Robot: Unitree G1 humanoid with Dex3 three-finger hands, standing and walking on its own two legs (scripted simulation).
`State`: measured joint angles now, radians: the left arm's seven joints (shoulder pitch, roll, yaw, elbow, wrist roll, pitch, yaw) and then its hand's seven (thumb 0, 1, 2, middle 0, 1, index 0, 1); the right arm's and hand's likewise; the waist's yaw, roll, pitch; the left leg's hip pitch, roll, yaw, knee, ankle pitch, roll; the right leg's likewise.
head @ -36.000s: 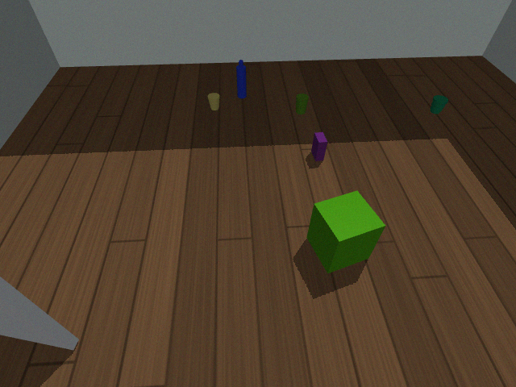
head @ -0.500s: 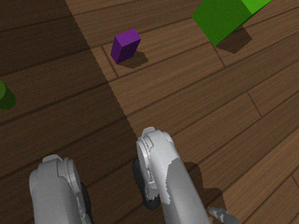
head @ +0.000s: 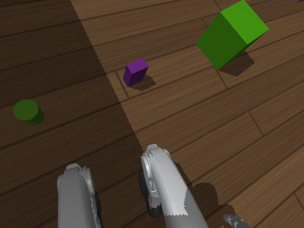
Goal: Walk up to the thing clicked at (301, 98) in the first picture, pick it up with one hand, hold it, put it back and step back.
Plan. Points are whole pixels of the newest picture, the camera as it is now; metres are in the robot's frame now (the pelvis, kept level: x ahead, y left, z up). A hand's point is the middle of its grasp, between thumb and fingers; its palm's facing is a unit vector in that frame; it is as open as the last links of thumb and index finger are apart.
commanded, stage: withdraw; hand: left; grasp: from above
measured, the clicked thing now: (31, 114) +0.55 +0.30 -0.43
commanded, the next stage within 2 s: go down in 0.38 s
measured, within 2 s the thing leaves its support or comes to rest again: neither
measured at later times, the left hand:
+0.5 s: hand out of the picture +0.52 +0.34 -0.21, palm faces -0.37 -0.04 -0.93, open 13.3 cm
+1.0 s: hand out of the picture +0.53 +0.32 -0.19, palm faces -0.43 -0.02 -0.90, open 13.6 cm
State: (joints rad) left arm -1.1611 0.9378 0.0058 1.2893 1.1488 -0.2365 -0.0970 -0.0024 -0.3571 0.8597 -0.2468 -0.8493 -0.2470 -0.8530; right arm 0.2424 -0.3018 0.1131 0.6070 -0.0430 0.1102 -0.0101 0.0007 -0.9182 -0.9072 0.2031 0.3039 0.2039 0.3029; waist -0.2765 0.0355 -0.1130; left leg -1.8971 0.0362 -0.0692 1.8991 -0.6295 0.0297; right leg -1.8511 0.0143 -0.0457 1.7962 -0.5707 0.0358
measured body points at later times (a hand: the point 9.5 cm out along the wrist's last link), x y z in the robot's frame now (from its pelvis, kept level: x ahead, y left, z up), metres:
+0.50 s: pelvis -0.01 +0.00 -0.10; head +0.25 +0.07 +0.26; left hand +0.54 +0.34 -0.16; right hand +0.03 -0.27 -0.21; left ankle +0.08 +0.11 -0.45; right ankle +0.10 -0.14 -0.45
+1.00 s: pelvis +0.00 +0.00 -0.09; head +0.24 +0.07 +0.28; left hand +0.55 +0.32 -0.14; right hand +0.04 -0.29 -0.18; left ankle +0.08 +0.11 -0.45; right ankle +0.10 -0.14 -0.45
